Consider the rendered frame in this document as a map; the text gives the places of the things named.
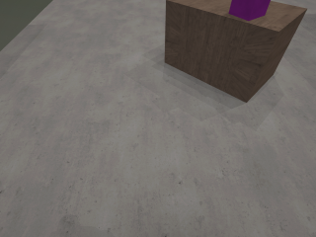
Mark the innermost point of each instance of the carton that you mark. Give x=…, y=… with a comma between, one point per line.
x=249, y=9

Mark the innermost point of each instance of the pedestal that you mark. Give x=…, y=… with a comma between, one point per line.
x=226, y=52

